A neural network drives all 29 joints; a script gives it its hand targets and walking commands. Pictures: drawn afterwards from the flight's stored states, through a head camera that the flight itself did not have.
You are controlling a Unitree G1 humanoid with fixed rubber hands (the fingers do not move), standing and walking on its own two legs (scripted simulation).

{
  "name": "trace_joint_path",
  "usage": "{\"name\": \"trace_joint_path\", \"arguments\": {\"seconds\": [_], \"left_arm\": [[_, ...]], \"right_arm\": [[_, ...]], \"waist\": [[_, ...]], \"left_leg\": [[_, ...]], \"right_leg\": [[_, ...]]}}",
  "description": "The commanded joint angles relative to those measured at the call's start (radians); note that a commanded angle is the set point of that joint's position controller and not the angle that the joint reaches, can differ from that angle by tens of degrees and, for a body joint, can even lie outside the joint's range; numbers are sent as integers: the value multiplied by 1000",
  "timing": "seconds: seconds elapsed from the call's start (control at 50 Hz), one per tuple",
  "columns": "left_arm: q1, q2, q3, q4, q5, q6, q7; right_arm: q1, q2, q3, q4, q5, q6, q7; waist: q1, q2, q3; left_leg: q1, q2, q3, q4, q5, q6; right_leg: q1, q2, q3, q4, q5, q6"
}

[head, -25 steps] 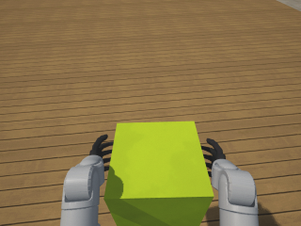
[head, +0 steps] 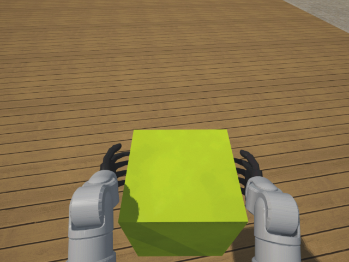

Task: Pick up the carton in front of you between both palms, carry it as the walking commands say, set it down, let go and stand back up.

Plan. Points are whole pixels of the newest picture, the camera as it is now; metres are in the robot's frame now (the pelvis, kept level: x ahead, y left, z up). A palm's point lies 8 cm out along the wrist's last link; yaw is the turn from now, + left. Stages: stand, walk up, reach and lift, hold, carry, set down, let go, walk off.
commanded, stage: carry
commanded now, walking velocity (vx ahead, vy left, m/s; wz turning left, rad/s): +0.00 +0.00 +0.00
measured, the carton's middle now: (180, 196) +0.28 +0.00 +0.01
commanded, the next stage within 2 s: none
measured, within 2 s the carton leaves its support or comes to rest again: neither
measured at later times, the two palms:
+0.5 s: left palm (122, 176) +0.28 +0.13 +0.09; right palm (262, 185) +0.27 -0.17 +0.08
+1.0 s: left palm (120, 205) +0.22 +0.12 +0.07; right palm (269, 215) +0.21 -0.18 +0.06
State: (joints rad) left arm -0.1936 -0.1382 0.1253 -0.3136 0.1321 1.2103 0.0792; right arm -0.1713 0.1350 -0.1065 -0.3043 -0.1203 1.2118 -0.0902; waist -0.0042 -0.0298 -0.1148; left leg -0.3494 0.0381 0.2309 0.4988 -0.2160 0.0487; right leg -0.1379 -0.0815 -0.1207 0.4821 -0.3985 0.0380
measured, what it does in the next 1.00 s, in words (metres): stands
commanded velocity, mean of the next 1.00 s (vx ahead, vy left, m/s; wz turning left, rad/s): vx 0.00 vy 0.00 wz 0.00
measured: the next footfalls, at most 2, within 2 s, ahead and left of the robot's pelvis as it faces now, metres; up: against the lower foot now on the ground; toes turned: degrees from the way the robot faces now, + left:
none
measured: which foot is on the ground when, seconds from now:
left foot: down 0.00-1.00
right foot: down 0.00-1.00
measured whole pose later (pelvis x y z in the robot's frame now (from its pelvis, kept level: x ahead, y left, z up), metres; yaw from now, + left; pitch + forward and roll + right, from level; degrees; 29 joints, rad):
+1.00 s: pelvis -0.04 -0.02 +0.00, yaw -1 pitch +1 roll +0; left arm -0.13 -0.13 0.10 -0.15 0.17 1.07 0.05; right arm -0.11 0.13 -0.09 -0.16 -0.17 1.09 -0.06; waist 0.00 -0.01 -0.12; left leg -0.37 0.09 0.19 0.53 -0.17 0.01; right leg -0.17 -0.05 -0.18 0.54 -0.39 -0.02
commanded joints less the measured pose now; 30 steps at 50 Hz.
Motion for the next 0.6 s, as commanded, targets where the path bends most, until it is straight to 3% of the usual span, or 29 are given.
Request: {"name": "trace_joint_path", "arguments": {"seconds": [0.0, 0.18, 0.3, 0.42, 0.5, 0.58], "left_arm": [[-367, -916, -722, -5, -415, 12, -259], [-388, -926, -720, -27, -422, 4, -260], [-381, -918, -719, -24, -418, 7, -260], [-386, -915, -719, -18, -420, 9, -262], [-407, -923, -721, -30, -423, 5, -264], [-416, -920, -722, -37, -424, 8, -263]], "right_arm": [[-441, 906, 706, -57, 405, -3, 260], [-476, 915, 722, -91, 418, -5, 259], [-462, 907, 718, -81, 413, -1, 260], [-457, 906, 713, -71, 407, -1, 260], [-483, 912, 719, -89, 414, -3, 262], [-496, 910, 721, -96, 420, 1, 263]], "waist": [[6, 27, -317], [5, -4, -278], [6, 12, -267], [5, 0, -251], [5, -3, -233], [7, 17, -217]], "left_leg": [[289, 144, -127, 76, 791, 4], [204, 108, -103, 79, 614, -21], [214, 115, -110, 78, 617, -20], [178, 116, -110, 92, 500, -23], [169, 121, -113, 84, 402, -22], [179, 134, -127, 64, 406, -20]], "right_leg": [[4, -70, 25, 35, 634, 12], [62, -80, 18, 27, 792, 3], [50, -78, 11, 21, 743, -2], [59, -95, 9, 19, 745, -17], [21, -101, 5, 21, 644, -36], [-15, -85, 5, 3, 479, -38]]}}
